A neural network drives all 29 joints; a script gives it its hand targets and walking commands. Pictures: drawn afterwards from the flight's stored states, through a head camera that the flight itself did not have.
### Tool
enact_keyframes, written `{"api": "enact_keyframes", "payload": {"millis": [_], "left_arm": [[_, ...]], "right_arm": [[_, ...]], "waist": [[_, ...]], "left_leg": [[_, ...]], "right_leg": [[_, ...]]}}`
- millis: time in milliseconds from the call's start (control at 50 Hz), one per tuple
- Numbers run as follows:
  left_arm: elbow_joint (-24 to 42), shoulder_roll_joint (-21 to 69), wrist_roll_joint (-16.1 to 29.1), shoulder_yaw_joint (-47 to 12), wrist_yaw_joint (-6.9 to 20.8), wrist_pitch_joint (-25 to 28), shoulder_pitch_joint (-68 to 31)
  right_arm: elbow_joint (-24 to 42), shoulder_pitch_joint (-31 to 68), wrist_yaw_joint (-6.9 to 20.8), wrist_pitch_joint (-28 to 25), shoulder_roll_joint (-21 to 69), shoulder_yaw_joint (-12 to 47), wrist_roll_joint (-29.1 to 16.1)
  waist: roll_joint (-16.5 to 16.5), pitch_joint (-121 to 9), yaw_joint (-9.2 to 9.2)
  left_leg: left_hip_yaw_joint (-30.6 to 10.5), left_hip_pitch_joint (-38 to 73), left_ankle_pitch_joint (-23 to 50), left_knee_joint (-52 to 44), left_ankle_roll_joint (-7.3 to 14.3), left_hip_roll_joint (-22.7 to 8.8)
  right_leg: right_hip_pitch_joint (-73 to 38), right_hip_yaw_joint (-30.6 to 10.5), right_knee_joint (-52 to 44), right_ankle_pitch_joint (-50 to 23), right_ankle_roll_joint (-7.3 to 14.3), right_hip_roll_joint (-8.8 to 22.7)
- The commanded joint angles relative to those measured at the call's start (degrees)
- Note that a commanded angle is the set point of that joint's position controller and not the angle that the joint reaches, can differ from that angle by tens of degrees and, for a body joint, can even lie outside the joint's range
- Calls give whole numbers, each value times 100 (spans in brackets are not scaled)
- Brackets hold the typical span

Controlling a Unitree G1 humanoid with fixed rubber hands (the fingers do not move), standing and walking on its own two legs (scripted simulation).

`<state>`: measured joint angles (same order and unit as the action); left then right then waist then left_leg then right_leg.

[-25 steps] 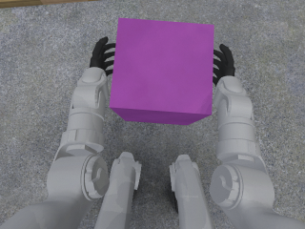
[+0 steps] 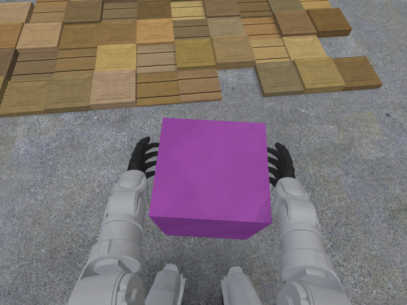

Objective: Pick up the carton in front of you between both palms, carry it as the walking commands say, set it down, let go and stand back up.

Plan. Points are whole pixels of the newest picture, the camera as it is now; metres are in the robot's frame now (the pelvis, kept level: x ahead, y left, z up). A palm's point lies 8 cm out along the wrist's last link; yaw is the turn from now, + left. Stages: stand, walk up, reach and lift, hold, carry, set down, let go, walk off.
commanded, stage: reach and lift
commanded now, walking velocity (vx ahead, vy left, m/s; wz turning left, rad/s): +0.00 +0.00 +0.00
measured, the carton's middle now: (209, 186) +0.40 +0.00 -0.10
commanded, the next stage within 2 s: hold in 1.54 s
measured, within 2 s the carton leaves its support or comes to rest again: neither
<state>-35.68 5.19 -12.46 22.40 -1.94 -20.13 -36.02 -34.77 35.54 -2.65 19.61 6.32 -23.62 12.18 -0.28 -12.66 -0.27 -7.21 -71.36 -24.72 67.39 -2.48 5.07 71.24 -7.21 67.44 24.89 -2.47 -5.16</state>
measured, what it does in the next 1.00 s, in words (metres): rises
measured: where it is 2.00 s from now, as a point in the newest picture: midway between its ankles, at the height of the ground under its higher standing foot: outside the picture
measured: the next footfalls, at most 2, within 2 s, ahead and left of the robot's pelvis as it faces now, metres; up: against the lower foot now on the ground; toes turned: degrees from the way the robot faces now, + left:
none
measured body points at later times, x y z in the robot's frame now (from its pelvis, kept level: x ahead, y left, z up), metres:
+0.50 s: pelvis +0.05 +0.00 +0.11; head +0.04 +0.00 +0.56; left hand +0.35 +0.15 +0.10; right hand +0.36 -0.15 +0.11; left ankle +0.06 +0.13 -0.63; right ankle +0.06 -0.13 -0.63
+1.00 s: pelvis +0.03 +0.00 +0.11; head +0.01 +0.00 +0.56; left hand +0.34 +0.15 +0.13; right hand +0.35 -0.15 +0.13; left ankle +0.06 +0.13 -0.63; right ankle +0.06 -0.13 -0.63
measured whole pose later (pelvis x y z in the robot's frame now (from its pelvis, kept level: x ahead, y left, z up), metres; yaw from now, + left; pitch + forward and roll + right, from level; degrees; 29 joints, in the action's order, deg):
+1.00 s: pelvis +0.03 +0.00 +0.11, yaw +0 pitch -4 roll +0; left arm -22.0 9.5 -17.2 17.4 0.5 -35.8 -18.8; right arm -22.1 19.0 0.4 35.2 9.7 -18.0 17.2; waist -0.1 -0.1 0.0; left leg -8.1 -10.1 -12.4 26.0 -1.0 2.4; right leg 10.0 -8.2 26.1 12.6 -1.1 -2.3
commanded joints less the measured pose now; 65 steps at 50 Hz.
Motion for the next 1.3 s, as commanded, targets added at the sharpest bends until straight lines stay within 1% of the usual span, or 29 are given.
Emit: {"api": "enact_keyframes", "payload": {"millis": [0, 100, 200, 280, 360, 460, 500, 540, 620, 660, 740, 800, 960, 1280], "left_arm": [[-122, 6149, 834, -3293, 1389, 114, -3036], [45, 6150, 804, -3455, 1402, 97, -2431], [226, 6122, 807, -3610, 1415, 14, -1813], [431, 6079, 858, -3763, 1427, -146, -1343], [744, 6031, 933, -3960, 1450, -410, -942], [1270, 5961, 1074, -4250, 1483, -826, -617], [1396, 5919, 1078, -4223, 1494, -1010, -545], [1386, 5854, 1033, -4080, 1516, -1169, -491], [1178, 5735, 851, -3682, 1586, -1346, -681], [1148, 5802, 836, -3617, 1628, -1352, -950], [1228, 5962, 906, -3703, 1681, -1333, -1416], [1240, 5994, 917, -3744, 1684, -1335, -1541], [1282, 5929, 875, -3717, 1654, -1413, -1381], [1936, 5791, 1048, -3983, 1593, -1628, -673]], "right_arm": [[-272, 2994, 1430, -39, 6139, 3390, -800], [-132, 2361, 1437, -16, 6143, 3548, -752], [46, 1726, 1449, 64, 6094, 3704, -746], [260, 1280, 1466, 218, 6031, 3874, -810], [581, 891, 1492, 481, 5986, 4080, -902], [1076, 540, 1533, 899, 5950, 4345, -1053], [1154, 443, 1556, 1076, 5901, 4303, -1045], [1144, 407, 1585, 1238, 5843, 4166, -978], [940, 605, 1657, 1416, 5729, 3757, -795], [912, 876, 1700, 1422, 5778, 3692, -778], [997, 1334, 1749, 1399, 5915, 3761, -830], [1012, 1460, 1755, 1401, 5930, 3797, -840], [1073, 1329, 1743, 1468, 5826, 3792, -824], [1717, 629, 1687, 1677, 5689, 4047, -994]], "waist": [[53, -3608, 15], [40, -3100, 19], [35, -2564, 26], [26, -2149, 39], [24, -1707, 42], [8, -1115, 29], [27, -767, 24], [19, -372, 26], [23, 252, 45], [26, 287, 41], [26, -22, 23], [27, -155, 22], [30, -216, 26], [34, -264, 32]], "left_leg": [[577, 2775, 1403, -1210, 128, 361], [460, 3530, 1688, -1880, 145, 287], [362, 4315, 2149, -2530, 155, 217], [321, 4943, 2494, -3046, 152, 174], [293, 5563, 2747, -3561, 149, 133], [271, 6236, 2842, -4141, 128, 70], [279, 6326, 2643, -4331, 129, 70], [287, 6340, 2305, -4473, 145, 67], [329, 6198, 1548, -4613, 193, 32], [354, 6187, 1315, -4599, 211, 17], [369, 6289, 1304, -4517, 217, 11], [376, 6356, 1321, -4509, 205, 18], [382, 6566, 1631, -4606, 168, 32], [340, 6988, 2614, -4769, 120, 77]], "right_leg": [[-2648, 564, -1224, -1417, 119, -347], [-3431, 439, -1881, -1708, 142, -272], [-4233, 336, -2541, -2184, 152, -205], [-4892, 292, -3063, -2553, 137, -160], [-5506, 281, -3566, -2791, 124, -123], [-6146, 271, -4149, -2844, 118, -74], [-6266, 278, -4335, -2668, 121, -61], [-6265, 279, -4486, -2340, 136, -46], [-6157, 307, -4623, -1597, 178, -7], [-6131, 334, -4615, -1350, 198, 4], [-6231, 360, -4538, -1338, 209, 9], [-6297, 373, -4522, -1349, 205, 4], [-6453, 387, -4613, -1633, 184, -24], [-6865, 341, -4794, -2573, 125, -72]]}}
